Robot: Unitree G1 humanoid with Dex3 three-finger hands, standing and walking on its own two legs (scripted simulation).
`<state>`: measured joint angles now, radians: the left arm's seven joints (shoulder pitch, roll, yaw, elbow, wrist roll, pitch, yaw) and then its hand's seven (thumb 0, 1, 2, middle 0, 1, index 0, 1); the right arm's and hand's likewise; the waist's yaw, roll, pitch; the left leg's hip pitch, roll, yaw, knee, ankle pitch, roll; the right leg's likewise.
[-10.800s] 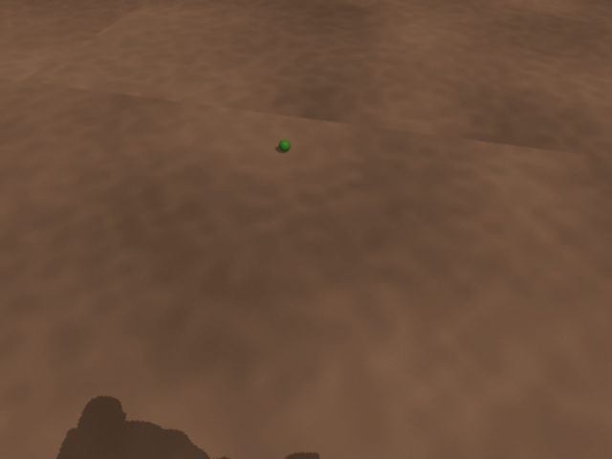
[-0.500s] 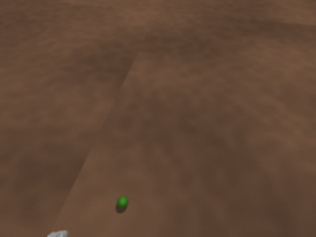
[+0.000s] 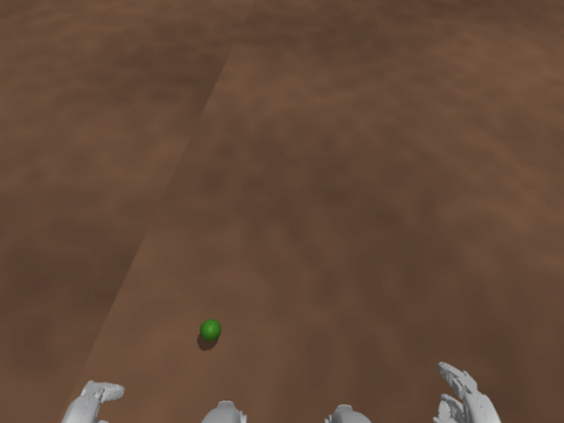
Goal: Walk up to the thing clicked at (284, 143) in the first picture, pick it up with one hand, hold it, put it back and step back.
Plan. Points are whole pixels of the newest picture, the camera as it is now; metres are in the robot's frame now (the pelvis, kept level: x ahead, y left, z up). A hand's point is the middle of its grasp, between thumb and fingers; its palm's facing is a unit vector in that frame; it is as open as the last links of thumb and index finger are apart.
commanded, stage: rise first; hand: left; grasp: from above
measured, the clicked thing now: (210, 329) +0.43 +0.22 -0.67
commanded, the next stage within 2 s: none
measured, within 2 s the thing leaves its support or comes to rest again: neither
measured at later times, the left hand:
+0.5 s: hand (139, 412) +0.18 +0.27 -0.28, palm faces -0.40 -0.63 -0.67, open 14.0 cm
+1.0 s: hand (169, 361) +0.30 +0.27 -0.45, palm faces -0.48 -0.18 -0.86, open 14.0 cm
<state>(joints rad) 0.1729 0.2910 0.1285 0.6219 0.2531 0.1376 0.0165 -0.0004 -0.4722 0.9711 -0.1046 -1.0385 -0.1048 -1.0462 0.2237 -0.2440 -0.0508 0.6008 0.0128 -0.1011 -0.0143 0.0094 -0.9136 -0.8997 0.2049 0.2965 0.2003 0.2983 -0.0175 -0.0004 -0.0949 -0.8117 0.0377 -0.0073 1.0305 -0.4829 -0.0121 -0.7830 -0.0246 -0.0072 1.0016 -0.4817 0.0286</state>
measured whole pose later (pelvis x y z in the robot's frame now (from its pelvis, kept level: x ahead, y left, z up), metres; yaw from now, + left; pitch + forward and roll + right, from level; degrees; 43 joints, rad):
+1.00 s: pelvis -0.09 +0.00 -0.30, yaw -3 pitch +34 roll -4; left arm -0.61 0.57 0.09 1.08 1.02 -0.19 0.24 0.00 -0.52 1.04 -0.07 -1.05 -0.08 -1.06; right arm 0.15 -0.27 -0.06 0.74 -0.05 -0.08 0.07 0.01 -0.88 -0.89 0.20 0.30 0.20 0.30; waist -0.08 0.01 -0.13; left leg -2.08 0.03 -0.10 2.14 -0.66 -0.02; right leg -2.03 0.00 -0.02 2.10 -0.66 0.03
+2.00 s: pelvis -0.08 +0.00 -0.37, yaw -6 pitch +35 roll -7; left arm -0.89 0.70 0.11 1.41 1.25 -0.22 0.42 0.00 -0.53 1.02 -0.09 -1.00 -0.09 -1.01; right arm 0.14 -0.27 0.02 0.77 -0.14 -0.05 0.13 0.00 -0.91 -0.90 0.20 0.30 0.20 0.30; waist -0.20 -0.01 -0.05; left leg -2.31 0.02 -0.14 2.39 -0.70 -0.02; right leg -2.24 0.02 -0.04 2.32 -0.69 0.05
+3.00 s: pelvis -0.08 +0.00 -0.38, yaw -8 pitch +34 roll -8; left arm -0.98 0.76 0.07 1.47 1.16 -0.14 0.30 0.00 -0.51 0.97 -0.08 -1.05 -0.09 -1.05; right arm 0.20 -0.28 0.11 0.71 -0.14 -0.03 0.16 0.00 -0.91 -0.89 0.21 0.30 0.20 0.30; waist -0.27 0.01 0.01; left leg -2.32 0.03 -0.17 2.42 -0.69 -0.02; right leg -2.25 0.03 -0.06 2.33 -0.68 0.06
